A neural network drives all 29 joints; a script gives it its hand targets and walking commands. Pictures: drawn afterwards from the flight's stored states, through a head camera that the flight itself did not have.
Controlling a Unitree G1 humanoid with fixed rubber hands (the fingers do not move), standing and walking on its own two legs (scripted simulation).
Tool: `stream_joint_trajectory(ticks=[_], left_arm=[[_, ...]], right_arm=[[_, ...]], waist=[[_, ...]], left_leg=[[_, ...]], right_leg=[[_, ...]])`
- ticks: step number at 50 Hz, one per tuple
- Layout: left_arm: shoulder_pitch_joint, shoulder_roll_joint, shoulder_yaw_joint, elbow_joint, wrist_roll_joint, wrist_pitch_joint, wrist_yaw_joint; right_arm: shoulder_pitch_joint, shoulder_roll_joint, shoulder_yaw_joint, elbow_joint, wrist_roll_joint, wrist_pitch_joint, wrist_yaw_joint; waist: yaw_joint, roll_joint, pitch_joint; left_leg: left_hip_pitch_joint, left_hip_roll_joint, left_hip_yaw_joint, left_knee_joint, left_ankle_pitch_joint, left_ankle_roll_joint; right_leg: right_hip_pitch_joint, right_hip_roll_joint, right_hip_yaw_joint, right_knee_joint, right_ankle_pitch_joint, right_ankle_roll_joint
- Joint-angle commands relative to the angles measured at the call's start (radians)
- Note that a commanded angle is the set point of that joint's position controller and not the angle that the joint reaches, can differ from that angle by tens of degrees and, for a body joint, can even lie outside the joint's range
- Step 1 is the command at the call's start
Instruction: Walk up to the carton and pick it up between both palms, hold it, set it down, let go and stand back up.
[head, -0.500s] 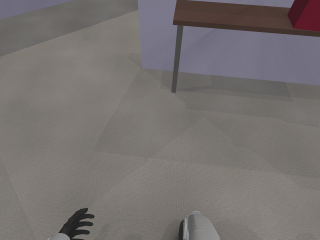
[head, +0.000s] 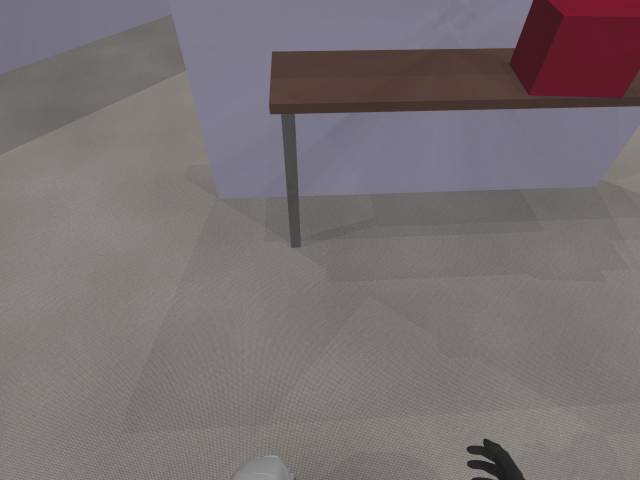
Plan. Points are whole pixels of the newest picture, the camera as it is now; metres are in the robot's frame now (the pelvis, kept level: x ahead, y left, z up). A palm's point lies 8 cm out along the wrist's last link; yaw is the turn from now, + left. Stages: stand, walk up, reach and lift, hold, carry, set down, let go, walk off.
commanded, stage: walk up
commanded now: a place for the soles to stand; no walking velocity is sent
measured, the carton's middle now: (580, 44) +1.27 -0.60 +0.02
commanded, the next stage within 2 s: none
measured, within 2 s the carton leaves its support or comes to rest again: neither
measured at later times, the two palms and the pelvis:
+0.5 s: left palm (295, 286) +0.44 +0.10 -0.12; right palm out of the picture +0.12 -0.26 -0.13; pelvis +0.25 -0.06 +0.00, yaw -16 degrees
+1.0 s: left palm (294, 256) +0.53 +0.12 -0.14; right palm (559, 285) +0.49 -0.37 -0.10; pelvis +0.48 -0.12 +0.00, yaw -16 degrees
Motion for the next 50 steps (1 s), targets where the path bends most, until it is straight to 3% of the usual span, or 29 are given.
stream_joint_trajectory(ticks=[1, 2, 3, 5, 6, 8, 10, 13, 16, 20, 22, 23, 24, 25, 26, 27, 28, 29, 30, 31, 33, 34, 37, 43, 45, 47, 48, 49, 50], left_arm=[[0.078, 0.073, -0.011, -0.112, 0.006, -0.009, 0.005], [0.088, 0.140, 0.004, -0.105, 0.005, 0.008, 0.017], [0.028, 0.173, 0.013, -0.116, 0.026, 0.011, 0.019], [-0.087, 0.167, 0.017, -0.121, 0.040, 0.000, 0.010], [-0.091, 0.138, 0.015, -0.113, 0.034, -0.004, 0.001], [-0.080, 0.084, 0.002, -0.108, 0.025, -0.006, -0.009], [-0.096, 0.055, -0.009, -0.102, 0.022, 0.000, -0.018], [-0.184, 0.021, -0.027, -0.116, 0.014, 0.003, -0.025], [-0.273, -0.009, -0.049, -0.128, 0.018, -0.006, -0.034], [-0.315, 0.025, -0.047, -0.116, 0.047, -0.008, -0.032], [-0.252, 0.061, -0.032, -0.091, 0.058, -0.010, -0.017], [-0.148, 0.088, -0.015, -0.060, 0.061, -0.014, -0.005], [-0.007, 0.143, 0.010, -0.016, 0.056, -0.016, 0.011], [0.094, 0.206, 0.036, 0.010, 0.055, -0.010, 0.025], [0.095, 0.284, 0.060, -0.014, 0.018, -0.006, 0.041], [0.060, 0.272, 0.072, -0.050, -0.042, 0.002, 0.059], [0.030, 0.246, 0.059, -0.068, -0.064, 0.006, 0.073], [-0.008, 0.231, 0.049, -0.075, -0.055, 0.006, 0.086], [-0.061, 0.209, 0.038, -0.092, -0.028, -0.002, 0.089], [-0.088, 0.174, 0.030, -0.088, -0.021, -0.012, 0.081], [-0.094, 0.118, 0.026, -0.082, -0.011, -0.034, 0.059], [-0.089, 0.099, 0.022, -0.086, -0.008, -0.042, 0.053], [-0.076, 0.102, 0.020, -0.086, -0.003, -0.056, 0.045], [-0.043, 0.148, 0.017, -0.059, 0.012, -0.047, 0.029], [-0.041, 0.161, 0.013, -0.056, 0.018, -0.039, 0.025], [-0.034, 0.131, -0.008, -0.056, 0.023, -0.027, 0.019], [-0.009, 0.097, -0.025, -0.060, 0.027, -0.024, 0.016], [0.042, 0.056, -0.042, -0.085, 0.029, -0.018, 0.014], [0.064, 0.114, -0.028, -0.096, 0.029, 0.001, 0.021]], right_arm=[[0.300, -0.279, -0.097, -0.031, -0.017, -0.027, -0.051], [0.248, -0.276, -0.108, -0.007, 0.008, -0.011, -0.066], [0.219, -0.230, -0.087, -0.005, 0.027, -0.013, -0.066], [0.206, -0.174, -0.058, 0.011, 0.035, -0.047, -0.056], [0.180, -0.150, -0.048, 0.028, 0.032, -0.062, -0.052], [0.166, -0.121, -0.034, 0.064, 0.028, -0.079, -0.039], [0.176, -0.102, -0.030, 0.092, 0.026, -0.086, -0.032], [0.181, -0.085, -0.025, 0.109, 0.014, -0.086, -0.028], [0.223, -0.099, -0.025, 0.119, 0.004, -0.080, -0.024], [0.260, -0.178, -0.034, 0.132, -0.006, -0.045, -0.033], [0.270, -0.200, -0.035, 0.140, -0.009, -0.020, -0.034], [0.273, -0.206, -0.034, 0.143, -0.011, -0.006, -0.030], [0.308, -0.194, -0.025, 0.147, -0.013, 0.005, -0.020], [0.395, -0.156, -0.010, 0.143, -0.005, 0.011, -0.010], [0.490, -0.110, 0.007, 0.112, 0.044, 0.024, 0.001], [0.365, -0.169, -0.019, 0.078, 0.056, 0.030, -0.001], [0.249, -0.180, -0.026, 0.032, 0.044, 0.026, 0.005], [0.201, -0.144, -0.021, 0.005, 0.049, 0.013, 0.010], [0.181, -0.120, -0.004, 0.024, 0.036, 0.005, 0.013], [0.204, -0.100, -0.003, 0.035, 0.031, 0.001, 0.014], [0.235, -0.086, -0.005, 0.054, 0.015, 0.001, 0.013], [0.244, -0.086, -0.010, 0.068, 0.010, 0.003, 0.015], [0.217, -0.077, -0.017, 0.066, 0.010, 0.010, 0.015], [0.063, -0.068, -0.021, 0.026, 0.012, 0.002, 0.018], [0.106, -0.072, -0.031, 0.040, 0.008, -0.002, 0.008], [0.210, -0.102, -0.052, 0.066, -0.001, -0.010, -0.009], [0.298, -0.144, -0.071, 0.082, -0.007, -0.017, -0.020], [0.397, -0.230, -0.090, 0.080, -0.007, -0.019, -0.032], [0.385, -0.266, -0.094, 0.070, 0.020, -0.007, -0.049]], waist=[[-0.132, 0.143, -0.037], [-0.114, 0.108, -0.007], [-0.118, 0.066, 0.065], [-0.142, 0.020, 0.154], [-0.128, 0.036, 0.170], [-0.099, 0.090, 0.145], [-0.078, 0.110, 0.120], [-0.070, 0.143, 0.114], [-0.091, 0.138, 0.120], [-0.093, 0.117, 0.139], [-0.057, 0.082, 0.122], [-0.006, 0.038, 0.070], [0.055, -0.057, -0.032], [0.070, -0.166, -0.169], [0.040, -0.294, -0.260], [0.080, -0.198, -0.243], [0.074, -0.156, -0.160], [0.048, -0.139, -0.094], [0.007, -0.118, -0.009], [-0.030, -0.164, 0.033], [-0.059, -0.156, 0.047], [-0.064, -0.119, 0.036], [-0.069, -0.140, 0.046], [-0.037, -0.166, 0.093], [-0.064, -0.127, 0.082], [-0.110, -0.045, 0.059], [-0.147, 0.068, 0.014], [-0.162, 0.242, -0.054], [-0.141, 0.133, -0.008]], left_leg=[[0.563, 0.484, -0.780, -0.396, -0.704, 0.124], [0.499, 0.547, -0.941, -0.467, -0.897, 0.190], [0.430, 0.519, -0.894, -0.503, -0.865, 0.184], [0.350, 0.408, -0.524, -0.453, -0.576, 0.132], [0.303, 0.343, -0.355, -0.434, -0.456, 0.108], [0.280, 0.284, -0.193, -0.422, -0.288, 0.100], [0.285, 0.265, -0.071, -0.409, -0.119, 0.103], [0.272, 0.220, 0.092, -0.371, 0.146, 0.097], [0.265, 0.188, 0.184, -0.364, 0.236, 0.087], [0.369, 0.273, 0.182, -0.383, 0.192, 0.118], [0.437, 0.291, 0.187, -0.271, 0.244, 0.123], [0.427, 0.271, 0.212, -0.105, 0.277, 0.123], [0.370, 0.210, 0.231, 0.123, 0.249, 0.102], [0.236, 0.160, 0.211, 0.340, 0.031, 0.080], [-0.067, 0.020, 0.134, 0.659, -0.431, 0.022], [-0.144, -0.026, 0.024, 0.758, -0.418, 0.014], [-0.132, 0.005, -0.056, 0.758, -0.359, 0.028], [-0.136, 0.019, -0.098, 0.782, -0.305, 0.027], [-0.111, 0.073, -0.108, 0.677, -0.266, 0.041], [-0.054, 0.071, -0.109, 0.618, -0.244, 0.037], [-0.023, 0.062, -0.105, 0.561, -0.240, 0.026], [-0.013, 0.050, -0.098, 0.546, -0.224, 0.024], [-0.047, 0.049, -0.080, 0.433, -0.188, 0.004], [0.033, 0.005, -0.004, 0.081, 0.007, 0.005], [0.164, -0.027, 0.020, 0.015, 0.035, 0.018], [0.355, -0.057, 0.021, -0.015, 0.009, 0.032], [0.476, 0.025, -0.113, -0.084, -0.122, 0.056], [0.549, 0.317, -0.571, -0.247, -0.383, 0.124], [0.516, 0.439, -0.836, -0.380, -0.558, 0.204]], right_leg=[[-0.608, 0.003, -0.002, 0.553, -0.145, 0.067], [-0.654, -0.077, -0.008, 0.659, -0.097, 0.077], [-0.670, -0.101, 0.008, 0.697, -0.036, 0.085], [-0.684, -0.146, 0.032, 0.643, 0.093, 0.082], [-0.650, -0.158, 0.042, 0.589, 0.141, 0.081], [-0.607, -0.154, 0.016, 0.571, 0.206, 0.086], [-0.609, -0.155, -0.016, 0.537, 0.272, 0.091], [-0.583, -0.157, -0.086, 0.385, 0.407, 0.085], [-0.464, -0.155, -0.158, 0.146, 0.537, 0.062], [-0.367, -0.163, -0.176, -0.012, 0.512, 0.021], [-0.289, -0.152, -0.170, -0.073, 0.399, 0.003], [-0.159, -0.123, -0.172, -0.096, 0.353, -0.010], [0.041, -0.084, -0.162, -0.100, 0.326, -0.030], [0.243, -0.186, -0.001, -0.012, 0.290, -0.057], [0.458, -0.389, 0.437, -0.085, 0.171, -0.239], [0.362, -0.447, 0.662, -0.309, -0.056, -0.280], [0.259, -0.427, 0.623, -0.394, -0.011, -0.212], [0.183, -0.418, 0.498, -0.370, 0.171, -0.156], [0.050, -0.375, 0.315, -0.350, 0.263, -0.129], [-0.054, -0.344, 0.248, -0.361, 0.306, -0.115], [-0.114, -0.324, 0.200, -0.376, 0.345, -0.137], [-0.126, -0.312, 0.168, -0.383, 0.332, -0.148], [-0.155, -0.308, 0.102, -0.392, 0.281, -0.190], [-0.204, -0.282, 0.022, -0.373, 0.076, -0.153], [-0.248, -0.286, 0.015, -0.305, 0.012, -0.137], [-0.337, -0.233, -0.047, -0.137, -0.027, -0.091], [-0.405, -0.166, -0.111, 0.087, 0.004, -0.048], [-0.514, -0.071, -0.156, 0.442, -0.115, 0.016], [-0.591, -0.088, -0.087, 0.583, -0.128, 0.042]])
